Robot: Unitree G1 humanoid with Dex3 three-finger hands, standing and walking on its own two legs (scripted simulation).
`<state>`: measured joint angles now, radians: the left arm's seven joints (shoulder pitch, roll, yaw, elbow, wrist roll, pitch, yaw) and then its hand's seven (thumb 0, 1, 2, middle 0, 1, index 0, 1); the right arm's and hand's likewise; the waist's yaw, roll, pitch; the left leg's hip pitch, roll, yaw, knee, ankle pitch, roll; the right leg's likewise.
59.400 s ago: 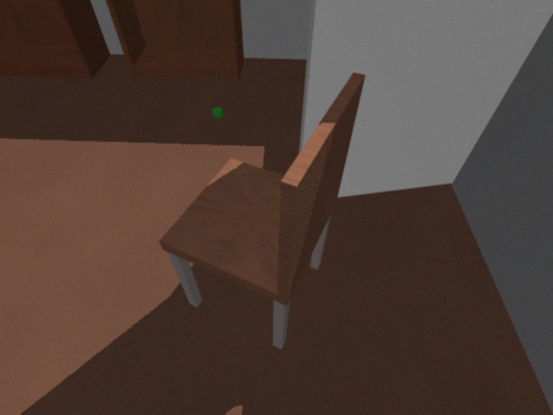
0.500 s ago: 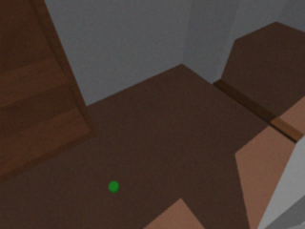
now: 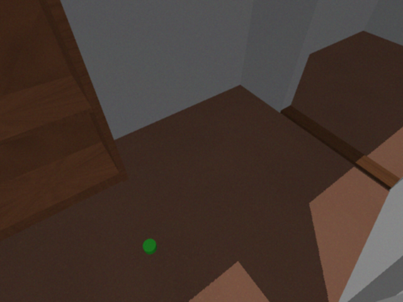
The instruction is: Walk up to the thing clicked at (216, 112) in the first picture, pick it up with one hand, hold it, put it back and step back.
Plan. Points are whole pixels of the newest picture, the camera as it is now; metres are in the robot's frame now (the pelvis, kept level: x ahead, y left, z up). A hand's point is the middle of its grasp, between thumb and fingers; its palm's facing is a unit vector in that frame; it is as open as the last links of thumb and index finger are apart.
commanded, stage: stand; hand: left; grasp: from above
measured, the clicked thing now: (149, 246) +0.48 +0.27 -0.76
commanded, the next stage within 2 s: rise first in 0.44 s
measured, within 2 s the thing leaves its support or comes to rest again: neither
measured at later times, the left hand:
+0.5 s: hand out of the picture +0.07 +0.26 -0.16, palm faces -0.02 -0.94 -0.35, open 7.3 cm
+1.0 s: hand out of the picture +0.15 +0.26 -0.19, palm faces -0.07 -0.92 -0.39, open 12.8 cm
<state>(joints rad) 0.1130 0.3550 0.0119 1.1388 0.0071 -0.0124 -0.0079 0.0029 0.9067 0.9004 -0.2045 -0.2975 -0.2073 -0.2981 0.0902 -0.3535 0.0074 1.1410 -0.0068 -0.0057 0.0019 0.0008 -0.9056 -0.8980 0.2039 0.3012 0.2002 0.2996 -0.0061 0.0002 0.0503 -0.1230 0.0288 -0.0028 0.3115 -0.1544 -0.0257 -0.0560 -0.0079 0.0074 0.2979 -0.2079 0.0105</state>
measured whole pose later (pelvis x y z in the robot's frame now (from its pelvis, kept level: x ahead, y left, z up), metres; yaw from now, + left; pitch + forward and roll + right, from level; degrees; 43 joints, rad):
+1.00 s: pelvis +0.00 +0.01 -0.04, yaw +0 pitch +11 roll -1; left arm 0.05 0.32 0.15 0.85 0.16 0.15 -0.01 0.00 -0.25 0.96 -0.09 -1.02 -0.10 -1.01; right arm 0.26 -0.25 -0.03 0.67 0.03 -0.05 -0.01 0.00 -0.90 -0.89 0.20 0.30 0.20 0.30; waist -0.04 0.01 -0.06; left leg -0.63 0.03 -0.01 0.80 -0.37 -0.01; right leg -0.56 -0.01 0.01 0.78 -0.42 0.02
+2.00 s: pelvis -0.05 +0.01 -0.22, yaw -2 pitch +30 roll -3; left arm -0.07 0.49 0.14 0.63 0.54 -0.03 0.02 -0.01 -0.52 0.97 -0.10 -1.04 -0.10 -1.05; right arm 0.10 -0.29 -0.03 0.60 -0.01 -0.20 0.00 0.00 -0.89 -0.89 0.20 0.30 0.20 0.30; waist -0.03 0.01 -0.18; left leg -1.55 0.03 -0.06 1.65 -0.62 -0.02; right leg -1.46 0.01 -0.01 1.65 -0.70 0.03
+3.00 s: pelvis -0.10 +0.02 -0.44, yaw -10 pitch +33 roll -10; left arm -0.90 0.91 0.18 1.36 1.29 -0.34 0.30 0.00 -0.53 1.01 -0.08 -1.00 -0.08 -1.00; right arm 0.09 -0.26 0.07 0.73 -0.15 0.01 0.11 0.00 -0.90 -0.90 0.20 0.30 0.20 0.30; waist -0.18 -0.05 -0.03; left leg -2.31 0.04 -0.19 2.36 -0.65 -0.02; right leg -2.16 0.08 -0.08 2.30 -0.74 0.06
